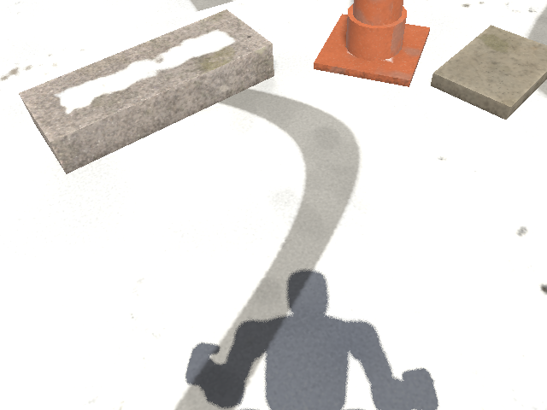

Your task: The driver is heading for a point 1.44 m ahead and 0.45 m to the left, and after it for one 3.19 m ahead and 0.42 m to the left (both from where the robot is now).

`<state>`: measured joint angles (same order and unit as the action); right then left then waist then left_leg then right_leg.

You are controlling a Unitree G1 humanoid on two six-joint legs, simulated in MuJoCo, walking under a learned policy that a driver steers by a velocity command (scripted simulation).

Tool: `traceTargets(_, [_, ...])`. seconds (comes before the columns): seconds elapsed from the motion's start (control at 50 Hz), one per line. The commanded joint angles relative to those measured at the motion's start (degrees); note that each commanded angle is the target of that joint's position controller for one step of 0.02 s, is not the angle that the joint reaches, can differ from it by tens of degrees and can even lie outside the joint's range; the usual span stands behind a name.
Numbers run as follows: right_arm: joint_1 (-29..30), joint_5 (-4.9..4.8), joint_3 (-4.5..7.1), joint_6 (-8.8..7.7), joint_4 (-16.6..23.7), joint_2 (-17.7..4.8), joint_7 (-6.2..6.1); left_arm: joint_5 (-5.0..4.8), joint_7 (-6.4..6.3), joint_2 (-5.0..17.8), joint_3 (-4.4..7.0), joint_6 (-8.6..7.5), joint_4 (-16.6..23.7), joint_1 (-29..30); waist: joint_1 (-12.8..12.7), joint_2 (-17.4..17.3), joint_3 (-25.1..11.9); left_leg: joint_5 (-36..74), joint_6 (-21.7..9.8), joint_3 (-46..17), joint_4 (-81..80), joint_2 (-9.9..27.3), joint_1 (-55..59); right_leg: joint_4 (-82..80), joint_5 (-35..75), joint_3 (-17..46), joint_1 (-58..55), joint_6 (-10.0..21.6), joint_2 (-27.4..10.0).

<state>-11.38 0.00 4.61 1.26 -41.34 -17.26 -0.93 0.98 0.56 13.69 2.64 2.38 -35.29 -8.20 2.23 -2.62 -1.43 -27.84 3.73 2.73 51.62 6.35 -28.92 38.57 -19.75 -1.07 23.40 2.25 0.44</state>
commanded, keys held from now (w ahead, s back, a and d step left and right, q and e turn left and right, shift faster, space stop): q+shift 0.62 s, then shift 0.04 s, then e+shift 0.34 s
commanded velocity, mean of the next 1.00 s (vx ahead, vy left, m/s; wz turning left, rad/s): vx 0.00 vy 0.00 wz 0.38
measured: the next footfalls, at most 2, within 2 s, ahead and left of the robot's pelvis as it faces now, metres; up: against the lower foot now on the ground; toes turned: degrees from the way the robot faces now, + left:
left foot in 0.44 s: +0.02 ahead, +0.15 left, +0.00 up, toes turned +23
right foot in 0.88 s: +0.20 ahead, -0.03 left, +0.00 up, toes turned +17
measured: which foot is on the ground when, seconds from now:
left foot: up 0.00-0.42, down 0.44-1.00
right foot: down 0.00-0.44, up 0.46-0.86, down 0.88-1.00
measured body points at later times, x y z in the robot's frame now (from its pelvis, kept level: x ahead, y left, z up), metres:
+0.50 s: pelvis +0.02 +0.05 +0.00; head +0.06 +0.09 +0.44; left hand +0.05 +0.38 -0.11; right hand +0.29 -0.15 -0.07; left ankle -0.02 +0.13 -0.72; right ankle +0.00 -0.11 -0.66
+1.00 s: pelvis +0.07 +0.07 +0.00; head +0.10 +0.08 +0.45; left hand +0.08 +0.39 -0.09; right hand +0.35 -0.06 -0.09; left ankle -0.02 +0.14 -0.72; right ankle +0.16 -0.04 -0.72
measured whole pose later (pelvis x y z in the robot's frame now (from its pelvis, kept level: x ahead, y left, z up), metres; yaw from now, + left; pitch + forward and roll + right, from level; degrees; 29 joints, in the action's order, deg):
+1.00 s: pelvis +0.07 +0.07 +0.00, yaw +26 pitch +3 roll +0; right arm -6.8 1.2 2.1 1.5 -35.5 -12.3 -1.4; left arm -1.6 1.7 16.7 5.0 0.7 -37.3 -10.7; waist -1.8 0.1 0.3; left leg -24.3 -2.6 -1.9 37.7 -3.9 -16.1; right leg 39.2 -17.6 5.8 24.3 -1.0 1.2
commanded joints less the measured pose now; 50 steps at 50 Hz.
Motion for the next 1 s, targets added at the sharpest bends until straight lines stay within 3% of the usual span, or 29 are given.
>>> traceTargets(0.02, [1.59, -1.83, 0.60, 0.09, 3.63, -4.25, -0.43, 1.46, 0.43, 5.26, 1.19, -2.46, 0.44, -2.90, -2.33, 11.18, -5.14, -2.19, 0.10, -9.49, 12.07, -1.74, -9.34, -17.01, 27.42, 16.37, -11.31, 12.47, -18.43])
traceTargets(0.04, [-0.05, -1.46, 0.81, 0.85, 1.82, -4.30, -1.12, 0.68, 0.08, 4.58, 1.00, -2.71, 0.49, 0.02, -1.56, 10.95, -4.07, 1.09, 0.54, -10.92, 12.77, -2.58, -7.37, -17.02, 26.28, 12.28, -9.14, 10.44, -16.91])
traceTargets(0.08, [-2.16, -1.03, 1.72, 1.45, 1.68, -5.56, -1.51, 0.55, -1.21, 5.97, 1.57, -2.83, 0.90, 3.38, 0.23, 11.00, -3.09, 7.30, 1.78, -9.57, 14.91, -4.19, -4.44, -18.15, 26.72, 7.34, -6.56, 9.01, -15.76])
traceTargets(0.12, [-0.85, -1.13, 1.97, 1.43, 3.33, -5.45, -1.53, 0.21, -2.48, 6.53, 2.20, -2.60, 0.57, 1.82, -1.11, 9.12, -2.93, 8.86, 2.47, -8.23, 16.18, -4.24, -7.94, -18.17, 27.04, 6.12, -10.96, 9.20, -17.01])
traceTargets(0.2, [3.03, -0.80, 0.91, 2.04, 7.65, -2.17, -0.70, -0.39, -4.14, 6.49, 3.00, -1.76, -0.47, -1.38, -3.63, 8.91, -2.88, 7.29, 2.76, -6.34, 12.33, -1.83, -13.76, -18.04, 25.52, 4.70, -18.36, 9.98, -19.77])
traceTargets(0.26, [4.62, -0.75, 0.26, 2.22, 9.91, -0.74, 0.33, -0.47, -4.09, 7.67, 3.82, -1.42, -0.32, -0.96, -4.05, 9.37, -3.18, 5.85, 1.76, -3.67, 6.95, -1.09, -11.22, -17.36, 24.74, 1.99, -17.79, 10.16, -20.95])
traceTargets(0.32, [4.58, -1.13, 0.36, 2.24, 10.93, -1.01, 1.37, -0.88, -3.54, 9.54, 4.60, -1.31, -0.46, 0.38, -3.46, 10.70, -3.58, 5.26, -0.46, -0.21, 0.58, -2.07, -4.94, -15.71, 25.18, -1.50, -14.99, 8.69, -21.71])
traceTargets(0.36, [4.46, -1.77, 0.85, 2.53, 11.42, -1.61, 1.91, -1.58, -2.90, 10.46, 4.98, -1.25, -0.84, 1.02, -3.13, 12.25, -3.99, 5.22, -2.36, 1.74, -4.02, -3.18, -1.23, -14.11, 26.46, -2.85, -14.92, 6.89, -22.59])
traceTargets(0.4, [1.94, -2.17, 1.52, 2.93, 10.89, -1.82, 2.38, -2.69, -2.28, 10.86, 5.35, -1.13, -1.29, 1.89, -1.14, 11.43, -4.96, 8.85, -4.95, 4.07, -12.94, -4.92, 5.41, -9.37, 24.43, -5.64, -14.62, 3.60, -22.54])
traceTargets(0.42, [-0.75, -2.17, 2.28, 2.89, 9.77, -2.68, 1.92, -3.00, -1.86, 10.07, 5.35, -1.05, -2.23, 0.46, -0.02, 9.44, -5.33, 14.19, -6.77, 4.22, -19.25, -6.74, 12.20, -3.95, 21.44, -8.46, -11.68, 0.93, -20.58])
traceTargets(0.44, [-5.23, -1.95, 4.24, 2.49, 8.60, -7.60, 1.22, -2.01, -1.22, 7.95, 5.05, -1.09, -2.50, -1.41, 1.37, -0.01, -5.90, 32.70, -10.13, -3.58, -23.91, -4.35, 23.98, 10.41, 14.84, -13.32, -1.67, -3.31, -15.35])
traceTargets(0.46, [-6.22, -0.91, 6.14, 1.80, 10.06, -17.42, 0.97, 0.89, -0.98, 3.48, 3.37, -1.73, 3.16, 3.28, -0.13, -20.20, -6.25, 62.12, -20.53, -31.39, -22.98, 10.49, 36.31, 33.75, -20.66, -12.09, 23.44, -8.57, -5.28])
traceTargets(0.48, [-8.81, 1.66, 5.77, 0.26, 10.87, -17.00, 2.16, -0.11, -0.86, 6.04, 3.56, -2.97, 3.96, 8.54, 5.08, -12.58, -16.34, 61.65, -29.18, -38.45, -26.75, 16.36, 38.69, 42.51, -23.45, 2.92, 28.16, -8.73, -1.78])
traceTargets(0.5, [-6.80, 1.91, 5.18, -0.69, 10.29, -15.58, 2.43, -1.37, -1.17, 7.77, 3.84, -3.25, 4.96, 11.27, 4.10, -7.03, -13.70, 57.88, -27.40, -33.53, -27.18, 14.15, 37.28, 43.81, -18.63, 5.48, 29.34, -7.64, -2.09])
traceTargets(0.54, [0.75, -1.79, 3.84, 0.19, 10.83, -10.81, 0.68, 0.15, -2.85, 8.15, 4.03, -3.04, 3.67, 10.03, -0.23, -0.54, -7.66, 52.43, -20.32, -26.25, -25.66, 8.13, 31.67, 37.95, -7.99, 7.15, 29.97, -6.44, -3.27])
traceTargets(0.56, [3.97, -2.55, 3.23, 1.03, 11.70, -9.74, -0.05, 0.25, -3.11, 8.87, 4.38, -2.63, 3.27, 8.06, -2.63, -1.00, -6.99, 49.51, -18.64, -24.04, -26.22, 6.27, 26.49, 35.19, -4.22, 7.19, 25.64, -6.51, -3.28])
traceTargets(0.58, [5.53, -2.27, 3.18, 1.39, 12.44, -10.21, -0.33, 0.16, -2.71, 8.84, 4.43, -2.31, 2.98, 6.61, -3.83, -1.15, -7.05, 47.33, -17.79, -23.72, -26.89, 4.84, 22.70, 34.33, -0.86, 6.91, 21.63, -6.56, -2.04])
traceTargets(0.66, [4.61, -1.72, 2.79, 1.49, 12.13, -10.13, -1.29, 0.00, -1.71, 5.83, 3.13, -2.20, 2.14, 5.71, -3.19, -0.89, -7.34, 41.58, -16.40, -22.47, -25.65, 2.40, 20.29, 22.51, 6.24, 6.26, 17.24, -7.46, 0.15])
traceTargets(0.72, [4.39, -0.48, 1.01, 1.50, 10.92, -6.54, -1.65, -0.30, -1.12, 4.96, 2.12, -1.92, 1.30, 5.77, -2.04, -3.64, -7.52, 39.35, -15.50, -19.56, -25.01, 2.28, 17.86, 14.66, 9.30, 5.19, 11.09, -7.70, -2.15])
traceTargets(0.78, [4.12, 1.22, -1.28, 0.45, 8.49, -2.04, -0.36, -0.93, -0.04, 4.17, 1.59, -1.89, 0.61, 4.44, -1.90, -5.71, -6.58, 33.95, -14.90, -17.48, -27.04, 2.04, 11.99, 6.89, 7.53, 3.95, -0.72, -6.36, -3.71])
traceTargets(0.82, [4.53, 2.03, -1.35, -0.77, 7.81, -2.88, 0.87, -1.51, 0.33, 6.22, 2.24, -1.99, 1.24, 4.79, -1.85, -6.29, -3.37, 28.93, -14.85, -17.61, -27.64, 2.40, 10.15, 2.36, 4.48, 2.88, -4.44, -4.70, -2.52])
traceTargets(0.84, [5.36, 1.66, -1.18, -1.10, 7.82, -3.59, 1.02, -1.60, 0.37, 7.01, 2.49, -2.20, 1.82, 4.82, -2.52, -6.23, -1.85, 27.55, -14.21, -17.55, -26.89, 2.03, 10.87, -2.53, 5.54, 2.35, -5.24, -3.86, -1.91])
traceTargets(0.86, [4.25, 1.19, -0.73, -1.33, 7.49, -4.58, 0.81, -1.46, 0.39, 8.09, 2.67, -2.56, 2.60, 5.54, -2.23, -5.53, -0.51, 26.77, -12.97, -17.47, -25.92, 1.20, 12.87, -7.13, 11.32, 2.94, -5.22, -3.10, -1.89])
traceTargets(0.88, [2.53, 1.32, -0.09, -1.57, 7.48, -5.75, 0.35, -1.30, 0.31, 10.28, 3.18, -2.82, 3.49, 6.05, -1.08, -3.14, -1.05, 25.08, -11.52, -16.89, -23.78, -0.29, 15.15, -6.81, 24.15, 5.97, -5.50, -2.29, -3.26])
traceTargets(0.9, [-0.90, 1.72, 0.77, -1.70, 7.68, -7.05, -0.05, -1.44, 0.41, 13.13, 4.00, -3.05, 4.03, 6.55, 1.81, 1.00, -2.17, 23.13, -9.86, -15.23, -21.41, -3.30, 15.71, -3.81, 33.44, 8.83, -5.60, -0.51, -3.76])
traceTargets(0.92, [-0.88, 1.70, 1.03, -1.47, 8.04, -6.98, -0.46, -2.01, 0.76, 12.94, 4.51, -3.04, 3.64, 5.36, 1.23, 4.65, -3.72, 23.10, -8.70, -11.87, -19.60, -4.66, 17.05, -2.74, 31.66, 10.09, -3.76, 1.09, -3.26])
traceTargets(0.94, [0.31, 1.43, 1.37, -0.96, 8.33, -6.85, -0.81, -2.71, 1.04, 11.13, 4.39, -2.96, 3.66, 4.19, 0.22, 5.43, -3.99, 23.30, -8.47, -10.41, -17.88, -4.85, 18.03, -2.43, 29.00, 11.03, -1.56, 1.90, -2.67])
traceTargets(0.98, [1.18, 0.98, 1.64, 0.39, 9.15, -5.15, -1.27, -3.03, 1.28, 8.94, 3.90, -2.94, 3.93, 2.76, 0.10, 3.33, -4.56, 27.99, -10.12, -11.34, -17.49, -2.23, 19.56, 0.50, 23.54, 11.50, 2.91, 2.11, -1.60])
traceTargets(1.0, [1.20, 0.96, 1.73, 0.90, 9.46, -4.73, -1.30, -2.90, 1.44, 8.58, 3.85, -2.84, 4.14, 1.99, -0.15, 1.18, -5.16, 31.91, -11.85, -13.31, -18.70, 0.81, 20.78, 3.32, 20.37, 10.13, 5.05, 1.56, -0.60])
